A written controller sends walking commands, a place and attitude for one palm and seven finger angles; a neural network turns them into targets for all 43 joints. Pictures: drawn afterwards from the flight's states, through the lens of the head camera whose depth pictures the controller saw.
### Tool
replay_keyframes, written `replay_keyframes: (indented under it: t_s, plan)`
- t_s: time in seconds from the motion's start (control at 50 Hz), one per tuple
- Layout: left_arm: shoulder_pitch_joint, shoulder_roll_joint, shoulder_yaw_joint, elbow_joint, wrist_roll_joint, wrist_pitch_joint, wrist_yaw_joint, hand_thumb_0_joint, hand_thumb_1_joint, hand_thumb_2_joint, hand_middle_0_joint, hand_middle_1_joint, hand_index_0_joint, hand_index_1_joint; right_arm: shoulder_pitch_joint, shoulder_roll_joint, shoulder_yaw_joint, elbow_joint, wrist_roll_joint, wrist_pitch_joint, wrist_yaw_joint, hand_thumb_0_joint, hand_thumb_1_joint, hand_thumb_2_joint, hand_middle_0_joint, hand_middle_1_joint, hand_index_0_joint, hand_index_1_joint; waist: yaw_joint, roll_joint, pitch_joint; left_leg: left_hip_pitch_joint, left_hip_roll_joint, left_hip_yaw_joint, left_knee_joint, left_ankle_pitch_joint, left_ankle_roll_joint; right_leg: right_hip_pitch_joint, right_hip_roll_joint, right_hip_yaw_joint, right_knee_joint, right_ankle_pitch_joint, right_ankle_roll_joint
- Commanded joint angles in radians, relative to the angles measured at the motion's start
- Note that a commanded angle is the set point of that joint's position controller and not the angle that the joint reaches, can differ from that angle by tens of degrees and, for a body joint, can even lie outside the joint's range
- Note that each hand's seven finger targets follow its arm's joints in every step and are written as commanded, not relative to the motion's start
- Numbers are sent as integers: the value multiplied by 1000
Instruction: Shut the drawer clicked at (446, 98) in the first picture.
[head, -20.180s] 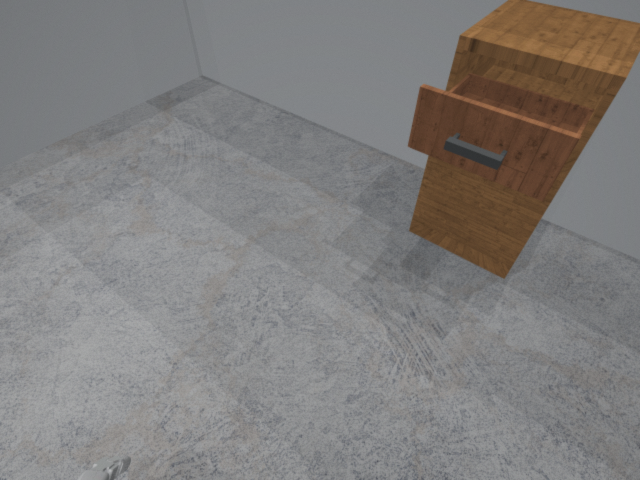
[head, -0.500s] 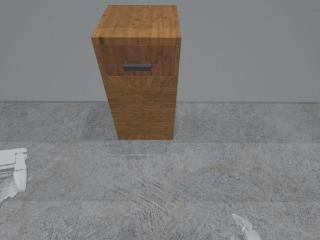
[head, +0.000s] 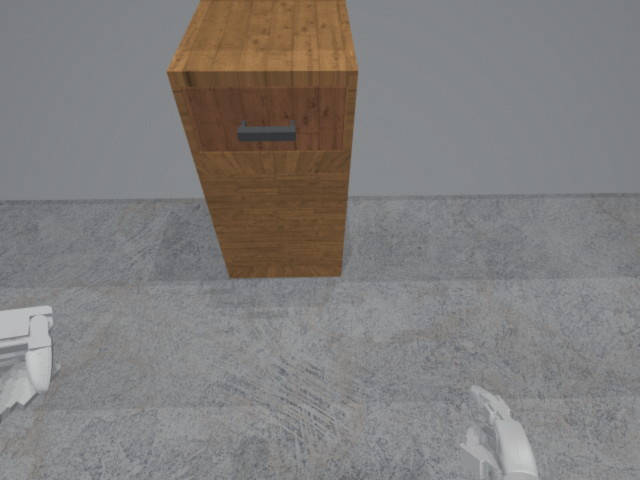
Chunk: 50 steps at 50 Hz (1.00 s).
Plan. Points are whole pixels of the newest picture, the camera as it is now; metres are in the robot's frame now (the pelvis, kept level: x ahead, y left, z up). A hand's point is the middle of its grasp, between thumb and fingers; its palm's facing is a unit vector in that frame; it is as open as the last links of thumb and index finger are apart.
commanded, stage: let the arm hang, fingers relaxed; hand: left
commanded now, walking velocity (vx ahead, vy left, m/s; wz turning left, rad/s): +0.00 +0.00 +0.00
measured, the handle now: (267, 128) +0.89 +0.17 -0.08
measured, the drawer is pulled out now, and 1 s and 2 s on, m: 0.00 0.00 0.00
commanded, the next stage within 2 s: look to check the result in 1.16 s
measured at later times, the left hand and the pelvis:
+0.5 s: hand out of the picture -0.02 +0.21 -0.17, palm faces +0.02 -0.98 -0.22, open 3.9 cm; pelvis -0.03 +0.02 +0.00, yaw +2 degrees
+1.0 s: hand out of the picture +0.00 +0.19 -0.17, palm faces +0.02 -0.98 -0.20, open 7.2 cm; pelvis -0.01 +0.02 +0.01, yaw +1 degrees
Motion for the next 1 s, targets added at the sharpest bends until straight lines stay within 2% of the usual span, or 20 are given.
replay_keyframes:
  t_s: [0.0,0.02,0.04,0.06,0.08,0.1,0.14,0.16,0.18,0.2,0.22,0.24,0.28,0.3,0.38,0.46,0.5,0.64,0.82,0.98]
  plan:
    - [-8,142,117,-203,-11,-44,27,0,900,900,-1400,-1600,-1400,-1600,-60,-120,-44,-143,-1,-43,-21,0,-900,-900,200,300,200,300,6,18,-138,54,75,-98,-53,312,8,79,-112,125,-48,393,34]
    - [-13,129,103,-196,-8,-43,27,0,900,900,-1400,-1600,-1400,-1600,-59,-117,-42,-141,-1,-45,-23,0,-900,-900,200,300,200,300,8,16,-125,53,75,-102,-61,291,8,68,-108,125,-54,356,34]
    - [-192,37,-277,629,92,88,-116,0,900,900,-1400,-1600,-1400,-1600,-115,-312,-95,90,6,-104,79,0,-900,-900,200,300,200,300,-21,29,-42,-13,96,-110,103,395,21,-80,-189,67,81,468,8]
    - [-189,10,-250,651,76,167,-133,0,900,900,-1360,-1557,-1360,-1557,-25,-252,-96,80,7,-37,80,0,-900,-900,200,300,200,300,-10,25,-123,29,91,-107,78,309,16,-82,-176,133,43,363,-5]
    - [-185,-12,-256,655,79,189,-137,0,900,900,-1320,-1513,-1320,-1513,-10,-231,-85,70,2,-18,77,0,-900,-900,200,300,200,300,-11,33,-92,11,94,-113,68,197,23,-117,-169,118,29,231,3]
    - [-230,-23,-263,704,86,184,-138,0,900,900,-1280,-1470,-1280,-1470,6,-210,-78,90,-9,-8,78,0,-900,-900,200,300,200,300,-2,-32,-117,-24,100,-138,63,162,35,-109,-158,111,44,175,-1]
    - [-299,-3,-276,801,86,185,-139,0,900,900,-1200,-1383,-1200,-1383,10,-208,-59,88,-22,15,76,0,-900,-900,200,300,200,300,2,-186,-92,-47,79,-159,66,91,50,-104,-171,131,7,125,-16]
    - [-338,5,-282,859,88,187,-138,0,900,900,-1160,-1340,-1160,-1340,8,-212,-58,100,-28,24,74,0,-900,-900,200,300,200,300,-1,-247,-87,-39,64,-159,68,93,49,-102,-182,145,-11,131,-27]
    - [-369,9,-287,921,87,188,-136,0,900,900,-1120,-1297,-1120,-1297,7,-221,-57,112,-32,32,71,0,-900,-900,200,300,200,300,-2,-272,-77,-20,55,-153,67,123,47,-103,-188,149,-16,162,-37]
    - [-402,10,-296,981,85,196,-131,0,900,900,-1080,-1253,-1080,-1253,9,-216,-55,128,-34,42,71,0,-900,-900,200,300,200,300,-6,-238,-65,-12,55,-157,48,134,43,-110,-184,141,-14,117,-42]
    - [-412,-12,-308,1041,79,204,-128,0,900,900,-1040,-1210,-1040,-1210,4,-198,-46,150,-38,48,70,0,-900,-900,200,300,200,300,-2,-159,-43,-15,65,-170,10,146,45,-113,-172,133,-9,79,-33]
    - [-416,-24,-317,1096,75,209,-126,0,900,900,-1000,-1167,-1000,-1167,-1,-191,-37,172,-41,50,68,0,-900,-900,200,300,200,300,6,-74,-37,-32,81,-190,-40,171,49,-77,-145,126,0,65,-17]
    - [-402,-31,-330,1205,70,215,-121,0,900,900,-920,-1080,-920,-1080,-6,-180,-26,215,-41,52,64,0,-900,-900,200,300,200,300,25,70,-38,-64,93,-201,-107,155,49,1,-123,116,-8,35,3]
    - [-390,-27,-333,1252,69,215,-119,0,900,900,-880,-1037,-880,-1037,-1,-176,-23,233,-38,53,63,0,-900,-900,200,300,200,300,33,97,-44,-65,93,-201,-118,146,47,29,-120,114,-21,33,4]
    - [-369,-59,-341,1416,60,210,-115,0,900,900,-720,-863,-720,-863,48,-129,-20,320,-35,63,50,0,-900,-900,200,300,200,300,26,187,-48,-35,78,-174,-155,19,32,55,-129,116,-88,18,-11]
    - [-385,-57,-346,1513,60,206,-118,0,900,900,-560,-690,-560,-690,95,-129,-29,381,-30,69,44,0,-900,-900,200,300,200,300,15,93,-24,-17,80,-179,-177,-50,30,38,-130,114,-132,-9,-16]
    - [-389,-54,-347,1548,61,202,-117,0,900,900,-480,-603,-480,-603,119,-135,-34,408,-27,68,42,0,-900,-900,200,300,200,300,13,25,-5,-4,88,-180,-183,-33,33,24,-130,110,-140,-3,-17]
    - [-369,-93,-354,1644,60,200,-109,0,900,900,-200,-300,-200,-300,162,-104,-32,489,-25,61,34,0,-900,-900,200,300,200,300,9,-33,24,40,92,-170,-198,23,39,-4,-134,106,-143,18,-11]
    - [-356,-131,-357,1685,61,202,-101,0,900,900,-200,-300,-200,-300,171,-54,-24,540,-27,60,31,0,-900,-900,200,300,200,300,11,-31,51,54,88,-148,-200,81,35,-12,-138,105,-141,44,0]
    - [-360,-149,-354,1691,60,198,-98,0,900,900,-200,-300,-200,-300,174,-37,-21,556,-28,52,26,0,-900,-900,200,300,200,300,12,11,47,66,84,-138,-195,149,30,11,-137,109,-140,93,2]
